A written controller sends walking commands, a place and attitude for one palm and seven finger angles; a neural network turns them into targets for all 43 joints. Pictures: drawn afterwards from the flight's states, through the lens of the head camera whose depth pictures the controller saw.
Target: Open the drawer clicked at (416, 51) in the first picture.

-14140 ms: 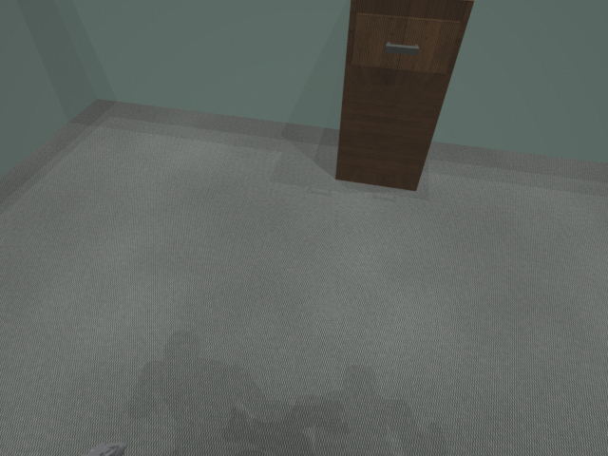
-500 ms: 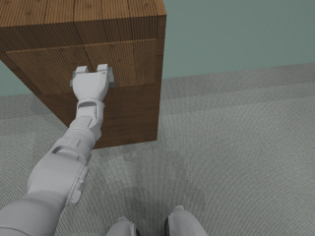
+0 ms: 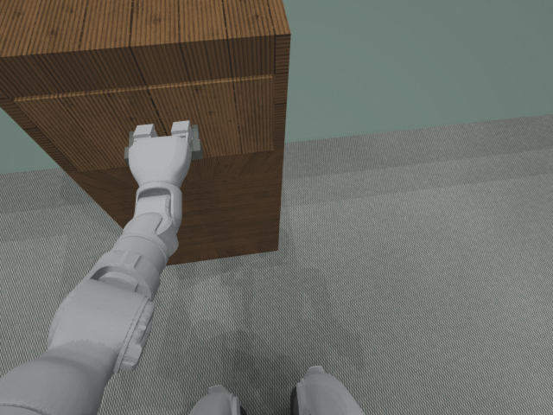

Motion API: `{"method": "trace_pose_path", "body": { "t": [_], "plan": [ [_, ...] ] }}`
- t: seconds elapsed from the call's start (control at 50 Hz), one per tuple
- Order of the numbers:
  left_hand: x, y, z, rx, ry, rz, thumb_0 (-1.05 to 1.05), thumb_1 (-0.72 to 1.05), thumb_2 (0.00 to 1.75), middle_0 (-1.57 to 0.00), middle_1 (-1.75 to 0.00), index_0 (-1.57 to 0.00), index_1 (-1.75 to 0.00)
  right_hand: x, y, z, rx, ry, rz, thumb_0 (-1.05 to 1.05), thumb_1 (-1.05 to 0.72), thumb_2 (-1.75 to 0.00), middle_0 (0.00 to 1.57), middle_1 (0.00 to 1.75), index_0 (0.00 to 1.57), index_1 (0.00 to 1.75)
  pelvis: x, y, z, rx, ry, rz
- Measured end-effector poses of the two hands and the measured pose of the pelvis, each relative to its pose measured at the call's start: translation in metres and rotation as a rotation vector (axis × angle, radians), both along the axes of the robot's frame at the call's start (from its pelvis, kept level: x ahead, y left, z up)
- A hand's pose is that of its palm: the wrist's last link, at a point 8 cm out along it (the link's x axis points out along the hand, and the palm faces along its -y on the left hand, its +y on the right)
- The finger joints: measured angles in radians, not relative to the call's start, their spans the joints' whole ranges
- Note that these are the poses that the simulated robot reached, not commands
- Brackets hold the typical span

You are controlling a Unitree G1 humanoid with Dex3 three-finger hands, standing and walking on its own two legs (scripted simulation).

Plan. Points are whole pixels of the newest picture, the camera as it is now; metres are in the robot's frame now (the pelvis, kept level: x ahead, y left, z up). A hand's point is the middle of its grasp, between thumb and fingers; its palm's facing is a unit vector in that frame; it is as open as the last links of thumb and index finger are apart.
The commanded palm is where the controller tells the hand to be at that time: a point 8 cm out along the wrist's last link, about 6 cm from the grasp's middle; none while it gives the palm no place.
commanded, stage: pull the drawer open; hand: left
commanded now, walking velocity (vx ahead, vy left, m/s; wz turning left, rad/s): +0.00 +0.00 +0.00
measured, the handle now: (164, 143) +0.55 +0.13 -0.01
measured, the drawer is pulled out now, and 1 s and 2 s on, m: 0.00 0.11 0.24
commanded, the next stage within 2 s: none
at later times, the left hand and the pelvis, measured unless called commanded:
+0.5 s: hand (171, 210) +0.43 +0.12 -0.03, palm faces -0.03 -0.04 -1.00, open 6.0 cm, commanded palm +0.40 +0.13 +0.02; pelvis +0.00 +0.00 +0.01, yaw +0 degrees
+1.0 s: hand (172, 238) +0.38 +0.12 -0.03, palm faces -0.02 -0.05 -1.00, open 5.9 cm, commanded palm +0.34 +0.13 +0.02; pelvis +0.00 +0.00 +0.02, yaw +0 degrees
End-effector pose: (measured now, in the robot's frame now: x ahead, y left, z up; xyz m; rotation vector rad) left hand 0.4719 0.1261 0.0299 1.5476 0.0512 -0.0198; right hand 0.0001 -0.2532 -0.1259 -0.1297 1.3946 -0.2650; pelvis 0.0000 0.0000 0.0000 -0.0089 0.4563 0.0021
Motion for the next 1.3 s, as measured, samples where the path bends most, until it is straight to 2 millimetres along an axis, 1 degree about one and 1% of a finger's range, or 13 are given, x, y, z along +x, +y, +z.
{"method": "trace_pose_path", "body": {
  "t": [0.1, 0.22, 0.3, 0.4, 0.52, 0.62, 0.72, 0.94, 1.04, 1.14, 1.3],
  "plan": [
    [-0.005, 0.000, 0.000, -0.006, -0.001, -0.003, 0.01, 0.71, 0.77, -0.33, -1.35, -0.35, -1.31, -0.002, 0.001, 0.001, 0.006, 0.001, -0.011, 0.00, -0.91, -0.90, 0.20, 0.30, 0.21, 0.30, 0.001, 0.001, 0.002, 0.002, -0.005, -0.008],
    [-0.021, 0.000, 0.000, -0.013, -0.003, -0.010, 0.00, 0.71, 0.77, -0.32, -1.35, -0.35, -1.30, 0.004, 0.003, 0.003, 0.018, -0.010, -0.011, 0.00, -0.91, -0.90, 0.20, 0.30, 0.21, 0.30, 0.004, 0.002, 0.006, 0.004, -0.023, -0.014],
    [-0.033, 0.000, -0.001, -0.017, -0.006, -0.015, 0.00, 0.71, 0.78, -0.32, -1.35, -0.35, -1.30, 0.015, 0.003, 0.004, 0.022, -0.034, -0.002, 0.00, -0.91, -0.90, 0.20, 0.30, 0.21, 0.30, 0.005, 0.002, 0.009, 0.005, -0.038, -0.012],
    [-0.048, 0.000, -0.001, -0.017, -0.015, -0.017, 0.00, 0.71, 0.79, -0.32, -1.35, -0.35, -1.30, 0.033, 0.004, 0.005, 0.021, -0.076, 0.022, 0.00, -0.91, -0.90, 0.20, 0.30, 0.21, 0.30, 0.004, 0.002, 0.011, 0.005, -0.057, -0.006],
    [-0.062, 0.000, -0.002, -0.019, -0.020, -0.018, 0.00, 0.70, 0.80, -0.32, -1.35, -0.35, -1.30, 0.055, 0.004, 0.007, 0.016, -0.137, 0.045, 0.00, -0.91, -0.90, 0.20, 0.30, 0.21, 0.30, 0.001, 0.002, 0.012, 0.008, -0.073, -0.004],
    [-0.071, 0.000, -0.002, -0.020, -0.022, -0.019, 0.00, 0.70, 0.80, -0.32, -1.35, -0.35, -1.30, 0.067, 0.005, 0.009, 0.014, -0.175, 0.058, 0.00, -0.91, -0.90, 0.20, 0.30, 0.20, 0.30, -0.002, 0.001, 0.012, 0.010, -0.085, -0.004],
    [-0.081, -0.001, -0.002, -0.022, -0.025, -0.020, 0.00, 0.70, 0.80, -0.32, -1.35, -0.35, -1.30, 0.071, 0.007, 0.009, 0.020, -0.192, 0.062, 0.00, -0.91, -0.90, 0.20, 0.30, 0.20, 0.30, -0.003, 0.000, 0.013, 0.012, -0.096, -0.006],
    [-0.101, -0.001, -0.002, -0.024, -0.028, -0.019, 0.00, 0.70, 0.80, -0.31, -1.35, -0.35, -1.30, 0.071, 0.007, 0.010, 0.030, -0.194, 0.060, 0.01, -0.91, -0.90, 0.20, 0.30, 0.21, 0.30, -0.005, -0.001, 0.015, 0.015, -0.117, -0.009],
    [-0.113, -0.002, -0.002, -0.026, -0.028, -0.017, 0.00, 0.71, 0.80, -0.30, -1.35, -0.35, -1.30, 0.075, 0.007, 0.012, 0.036, -0.204, 0.063, 0.01, -0.91, -0.90, 0.20, 0.30, 0.20, 0.30, -0.004, -0.002, 0.017, 0.016, -0.130, -0.011],
    [-0.125, -0.002, -0.003, -0.028, -0.031, -0.014, 0.00, 0.70, 0.81, -0.30, -1.35, -0.35, -1.30, 0.084, 0.006, 0.015, 0.036, -0.224, 0.078, 0.01, -0.91, -0.90, 0.20, 0.30, 0.20, 0.30, -0.005, -0.003, 0.018, 0.018, -0.144, -0.008],
    [-0.142, -0.003, -0.002, -0.028, -0.029, -0.009, 0.00, 0.70, 0.81, -0.30, -1.35, -0.35, -1.30, 0.106, 0.007, 0.019, 0.042, -0.280, 0.108, 0.01, -0.91, -0.90, 0.20, 0.30, 0.20, 0.30, -0.006, -0.005, 0.019, 0.019, -0.163, -0.003]
  ]
}}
